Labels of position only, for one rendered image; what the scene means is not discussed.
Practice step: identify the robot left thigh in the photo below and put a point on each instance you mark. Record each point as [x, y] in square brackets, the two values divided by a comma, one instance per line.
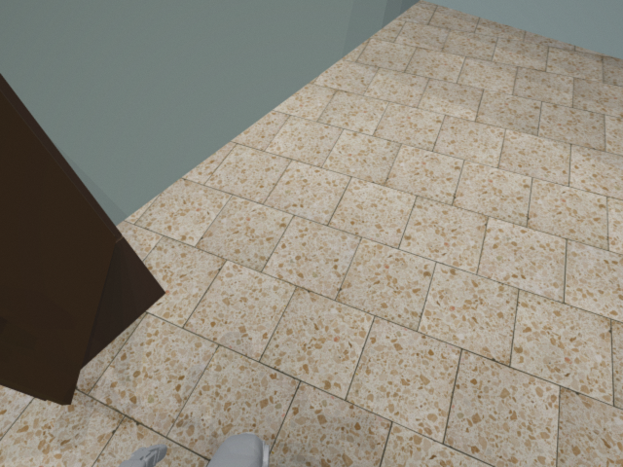
[241, 450]

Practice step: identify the robot left hand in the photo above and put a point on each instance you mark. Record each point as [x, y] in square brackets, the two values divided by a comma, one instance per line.
[146, 457]

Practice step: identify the cupboard door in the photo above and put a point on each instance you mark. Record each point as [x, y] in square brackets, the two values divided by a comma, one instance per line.
[55, 253]

